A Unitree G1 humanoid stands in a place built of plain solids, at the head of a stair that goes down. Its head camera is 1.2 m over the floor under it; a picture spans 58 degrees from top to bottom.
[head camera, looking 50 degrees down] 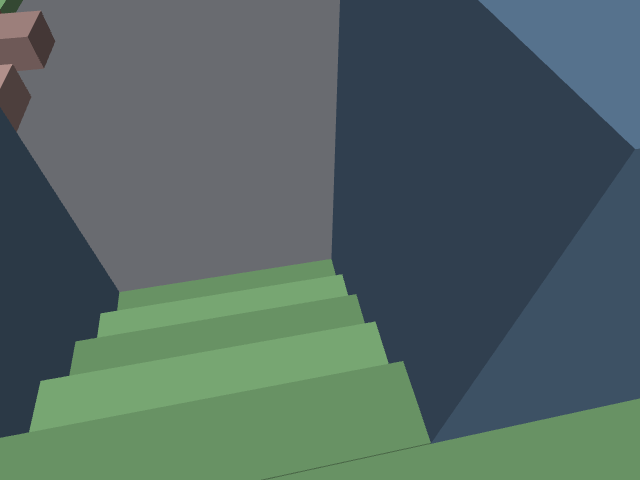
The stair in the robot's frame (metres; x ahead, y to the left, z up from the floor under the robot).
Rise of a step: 0.18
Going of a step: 0.23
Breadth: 1.15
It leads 11 degrees to the left of straight ahead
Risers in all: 5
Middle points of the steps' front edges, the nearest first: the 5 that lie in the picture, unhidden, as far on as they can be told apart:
0.44 0.31 0.00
0.67 0.36 -0.18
0.90 0.40 -0.35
1.13 0.45 -0.53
1.36 0.49 -0.70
